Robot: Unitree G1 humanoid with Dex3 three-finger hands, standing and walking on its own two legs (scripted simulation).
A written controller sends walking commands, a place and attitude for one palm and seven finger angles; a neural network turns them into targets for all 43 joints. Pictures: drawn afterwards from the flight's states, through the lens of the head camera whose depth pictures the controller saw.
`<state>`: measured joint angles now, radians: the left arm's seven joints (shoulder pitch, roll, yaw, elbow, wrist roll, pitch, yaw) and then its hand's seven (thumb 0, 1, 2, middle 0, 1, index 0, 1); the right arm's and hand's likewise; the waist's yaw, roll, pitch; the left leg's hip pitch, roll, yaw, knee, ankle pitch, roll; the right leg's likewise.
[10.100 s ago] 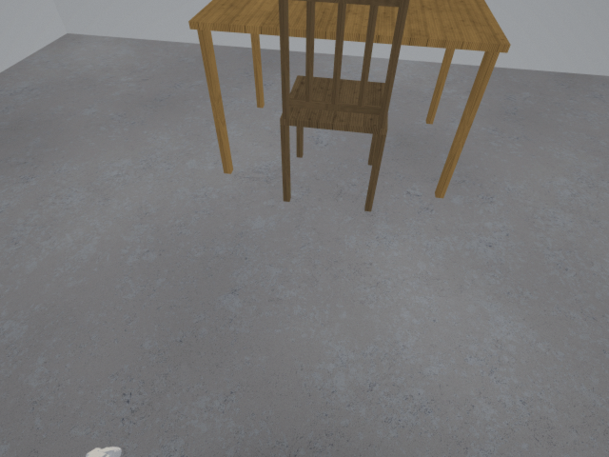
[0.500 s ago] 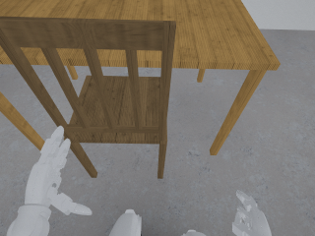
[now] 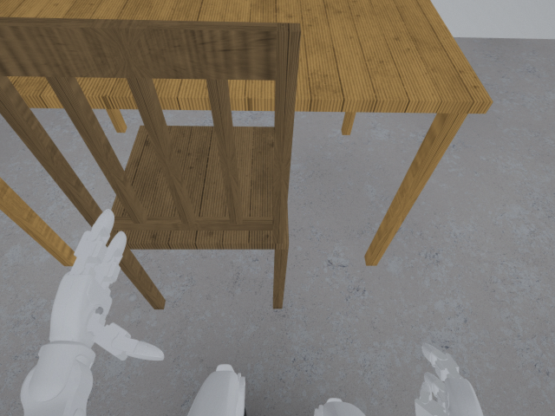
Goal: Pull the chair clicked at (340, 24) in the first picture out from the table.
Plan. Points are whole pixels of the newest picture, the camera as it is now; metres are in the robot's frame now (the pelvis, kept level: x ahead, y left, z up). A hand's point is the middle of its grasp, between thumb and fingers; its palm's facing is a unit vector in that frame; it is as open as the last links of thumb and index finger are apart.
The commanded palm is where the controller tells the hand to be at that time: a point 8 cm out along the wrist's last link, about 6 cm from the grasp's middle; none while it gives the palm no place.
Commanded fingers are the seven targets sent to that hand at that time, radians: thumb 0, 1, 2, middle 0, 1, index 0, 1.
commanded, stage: aim the fingers beside a spindle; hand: left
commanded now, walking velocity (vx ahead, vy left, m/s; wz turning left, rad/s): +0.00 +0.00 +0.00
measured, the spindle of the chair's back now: (169, 164) +0.50 +0.21 +0.04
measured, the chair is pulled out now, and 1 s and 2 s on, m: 0.00 0.00 0.00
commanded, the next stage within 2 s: push the fingers through the gap in 1.56 s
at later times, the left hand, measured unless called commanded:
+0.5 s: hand (157, 275) +0.30 +0.19 +0.02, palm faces +0.04 -1.00 -0.05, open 16.9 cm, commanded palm +0.29 +0.24 +0.02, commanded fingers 0.00 -0.50 0.30 -0.06 -0.08 -0.06 -0.08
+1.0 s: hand (174, 253) +0.35 +0.18 +0.00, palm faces +0.05 -1.00 -0.05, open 16.9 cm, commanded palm +0.32 +0.23 +0.00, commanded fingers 0.00 -0.50 0.30 -0.06 -0.08 -0.06 -0.08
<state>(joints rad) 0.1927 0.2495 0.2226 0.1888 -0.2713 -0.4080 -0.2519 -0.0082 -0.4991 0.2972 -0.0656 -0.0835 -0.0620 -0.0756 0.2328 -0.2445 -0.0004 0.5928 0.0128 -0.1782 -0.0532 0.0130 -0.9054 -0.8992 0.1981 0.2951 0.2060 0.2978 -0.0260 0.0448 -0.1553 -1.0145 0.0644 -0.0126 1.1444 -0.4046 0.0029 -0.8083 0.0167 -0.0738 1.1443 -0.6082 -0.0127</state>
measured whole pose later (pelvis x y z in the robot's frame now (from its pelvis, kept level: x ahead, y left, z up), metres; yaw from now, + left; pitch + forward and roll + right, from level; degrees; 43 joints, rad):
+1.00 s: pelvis -0.01 +0.00 -0.03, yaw -1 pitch +21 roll -3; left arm -0.17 0.25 0.22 0.48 -0.19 -0.46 -0.14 -0.01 -0.50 0.30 -0.07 -0.08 -0.06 -0.08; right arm 0.24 -0.25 0.00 0.61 -0.01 -0.06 -0.02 0.01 -0.91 -0.90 0.20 0.29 0.21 0.30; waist -0.05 0.04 -0.17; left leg -1.20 0.08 -0.01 1.27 -0.43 0.00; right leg -1.00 0.02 -0.06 1.29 -0.65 -0.02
